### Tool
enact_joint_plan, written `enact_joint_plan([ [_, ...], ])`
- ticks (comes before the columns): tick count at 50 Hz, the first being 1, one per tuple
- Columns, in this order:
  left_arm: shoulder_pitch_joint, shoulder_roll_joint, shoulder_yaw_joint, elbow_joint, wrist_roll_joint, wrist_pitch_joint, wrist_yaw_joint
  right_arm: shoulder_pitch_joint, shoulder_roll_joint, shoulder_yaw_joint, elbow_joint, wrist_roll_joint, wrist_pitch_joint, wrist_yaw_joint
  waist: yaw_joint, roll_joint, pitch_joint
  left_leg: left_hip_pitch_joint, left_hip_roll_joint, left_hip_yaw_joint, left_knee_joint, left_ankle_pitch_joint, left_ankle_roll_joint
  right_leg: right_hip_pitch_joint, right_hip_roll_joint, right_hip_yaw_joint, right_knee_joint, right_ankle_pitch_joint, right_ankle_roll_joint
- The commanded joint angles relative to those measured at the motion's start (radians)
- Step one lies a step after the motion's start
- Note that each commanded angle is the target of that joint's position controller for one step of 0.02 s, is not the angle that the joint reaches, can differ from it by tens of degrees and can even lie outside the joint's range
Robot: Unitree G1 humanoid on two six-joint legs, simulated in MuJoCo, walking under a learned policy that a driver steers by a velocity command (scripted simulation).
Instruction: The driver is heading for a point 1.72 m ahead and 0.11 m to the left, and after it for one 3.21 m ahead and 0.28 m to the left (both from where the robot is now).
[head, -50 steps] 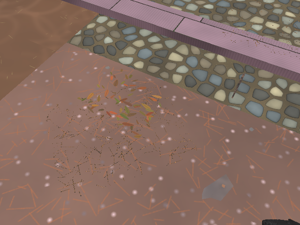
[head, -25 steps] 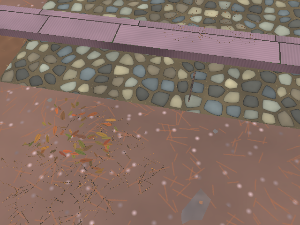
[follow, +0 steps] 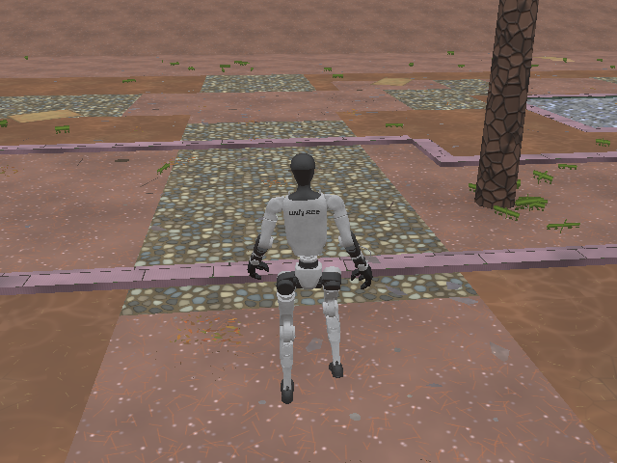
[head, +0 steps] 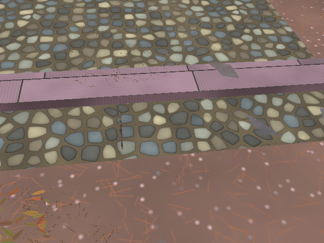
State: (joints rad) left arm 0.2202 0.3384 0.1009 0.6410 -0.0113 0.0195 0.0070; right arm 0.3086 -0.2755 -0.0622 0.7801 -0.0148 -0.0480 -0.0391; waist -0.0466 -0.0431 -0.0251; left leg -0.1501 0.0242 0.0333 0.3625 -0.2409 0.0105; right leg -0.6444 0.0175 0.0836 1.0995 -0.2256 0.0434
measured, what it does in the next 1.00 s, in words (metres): walks ahead: right foot, then left foot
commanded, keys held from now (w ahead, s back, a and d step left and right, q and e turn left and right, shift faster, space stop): e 0.26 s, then no key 0.28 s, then q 0.46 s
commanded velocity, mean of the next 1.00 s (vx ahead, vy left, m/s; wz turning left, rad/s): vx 0.05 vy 0.00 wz -0.14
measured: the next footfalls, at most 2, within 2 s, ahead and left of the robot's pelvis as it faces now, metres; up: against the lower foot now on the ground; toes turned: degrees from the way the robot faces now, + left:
right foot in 0.24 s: +0.15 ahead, -0.16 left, +0.00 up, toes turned -11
left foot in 0.62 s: +0.21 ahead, +0.07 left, +0.00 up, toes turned -14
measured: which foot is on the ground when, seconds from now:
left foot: down 0.00-0.24, up 0.26-0.60, down 0.62-0.90, up 0.92-1.00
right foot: up 0.00-0.22, down 0.24-1.00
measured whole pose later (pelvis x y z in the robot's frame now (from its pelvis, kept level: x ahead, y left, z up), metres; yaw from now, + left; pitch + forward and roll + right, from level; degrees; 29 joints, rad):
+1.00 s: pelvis +0.13 -0.03 -0.02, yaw -4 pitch +1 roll -1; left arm 0.21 0.28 0.09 0.72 0.01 0.01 0.04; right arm 0.16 -0.31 -0.08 0.64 0.02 0.04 -0.01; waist 0.01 0.02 0.04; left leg -0.49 -0.01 -0.04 0.99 -0.51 -0.03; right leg -0.28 -0.03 -0.12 0.56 -0.30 -0.01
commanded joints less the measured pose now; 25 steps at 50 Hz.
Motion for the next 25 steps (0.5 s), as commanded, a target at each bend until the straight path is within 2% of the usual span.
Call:
enact_joint_plan([
  [1,-0.125,0.023,-0.001,-0.119,-0.003,-0.018,-0.009,-0.030,-0.148,-0.030,-0.062,-0.004,-0.007,-0.006,-0.020,0.168,0.085,0.080,0.213,-0.120,-0.170,0.174,0.150,-0.149,-0.050,-0.027,-0.068,0.049,0.042],
  [5,-0.176,-0.005,-0.016,-0.159,-0.003,-0.011,-0.034,-0.029,-0.208,-0.050,-0.054,0.013,0.015,0.000,-0.035,0.193,0.068,0.072,0.230,-0.022,-0.115,0.344,0.155,-0.010,-0.069,-0.091,-0.285,0.046,0.037],
  [9,-0.162,0.030,-0.001,-0.170,-0.010,0.003,-0.052,-0.047,-0.237,-0.064,-0.051,0.044,0.026,0.012,-0.014,0.210,0.030,0.096,0.266,0.004,-0.005,0.480,0.133,0.126,-0.037,-0.138,-0.440,-0.009,-0.024],
  [10,-0.133,0.042,0.007,-0.164,-0.008,0.006,-0.053,-0.062,-0.236,-0.066,-0.053,0.053,0.024,0.014,0.008,0.203,0.008,0.108,0.263,0.017,0.061,0.562,0.118,0.181,-0.018,-0.150,-0.507,-0.004,-0.049],
  [11,-0.049,0.063,0.022,-0.139,-0.003,0.006,-0.049,-0.079,-0.222,-0.063,-0.054,0.063,0.021,0.015,0.058,0.172,-0.038,0.090,0.230,0.062,0.193,0.640,0.088,0.315,0.017,-0.165,-0.622,0.081,-0.083],
  [12,0.056,0.115,0.045,-0.107,0.001,0.006,-0.033,-0.033,-0.183,-0.050,-0.041,0.055,0.011,0.020,0.099,0.095,-0.106,-0.008,0.169,0.115,0.382,0.575,0.029,0.526,0.026,-0.131,-0.707,0.266,-0.124],
  [13,0.128,0.219,0.063,-0.113,0.000,0.007,-0.009,-0.013,-0.093,-0.019,-0.084,-0.011,0.004,0.025,0.090,-0.152,-0.199,-0.336,0.088,0.124,0.704,-0.122,-0.045,0.825,-0.237,0.209,-0.641,0.704,-0.229],
  [14,0.072,0.258,0.055,-0.150,0.020,-0.008,-0.012,0.018,-0.099,-0.004,-0.106,-0.022,-0.006,0.031,0.064,-0.262,-0.340,-0.522,-0.036,-0.027,0.945,-0.485,-0.081,0.889,-0.458,0.557,-0.672,0.711,-0.466],
  [15,0.062,0.154,0.030,-0.146,0.016,-0.017,-0.021,-0.060,-0.183,-0.030,-0.092,0.008,0.001,0.032,0.126,-0.100,-0.312,-0.542,0.016,-0.106,0.995,-0.403,-0.082,0.820,-0.396,0.420,-0.702,0.638,-0.436],
  [16,0.016,0.112,0.012,-0.127,0.011,-0.025,-0.020,-0.100,-0.180,-0.027,-0.102,0.026,0.008,0.029,0.098,-0.084,-0.214,-0.551,0.043,-0.095,0.954,-0.328,-0.068,0.730,-0.336,0.299,-0.700,0.582,-0.371],
  [17,-0.027,0.087,0.005,-0.120,0.002,-0.026,-0.017,-0.096,-0.159,-0.024,-0.082,0.019,0.018,0.016,0.069,-0.013,-0.163,-0.527,0.070,-0.098,0.874,-0.273,-0.069,0.639,-0.274,0.233,-0.709,0.497,-0.314],
  [18,-0.068,0.081,0.001,-0.119,-0.002,-0.022,-0.014,-0.099,-0.167,-0.027,-0.083,0.010,0.030,0.007,0.048,-0.028,-0.123,-0.476,0.076,-0.095,0.808,-0.230,-0.078,0.543,-0.247,0.199,-0.726,0.468,-0.294],
  [20,-0.112,0.094,0.000,-0.114,0.019,-0.021,-0.008,-0.055,-0.144,-0.022,-0.066,0.009,0.044,0.007,0.011,-0.067,-0.111,-0.352,0.045,-0.065,0.750,-0.169,-0.093,0.413,-0.209,0.139,-0.753,0.503,-0.297],
  [21,-0.119,0.090,-0.001,-0.106,0.023,-0.023,-0.005,-0.042,-0.129,-0.018,-0.061,0.010,0.046,0.006,0.006,-0.075,-0.115,-0.324,0.039,-0.060,0.694,-0.159,-0.099,0.398,-0.203,0.122,-0.755,0.510,-0.300],
  [23,-0.127,0.082,-0.005,-0.091,0.020,-0.025,0.000,-0.058,-0.102,-0.005,-0.064,0.007,0.050,0.004,0.015,-0.079,-0.114,-0.278,0.038,-0.065,0.567,-0.128,-0.100,0.384,-0.195,0.110,-0.754,0.456,-0.293],
  [25,-0.121,0.081,-0.008,-0.075,0.021,-0.020,0.003,-0.091,-0.094,0.001,-0.073,0.008,0.052,0.006,0.035,-0.092,-0.107,-0.231,0.038,-0.067,0.471,-0.095,-0.093,0.369,-0.200,0.126,-0.760,0.346,-0.291],
])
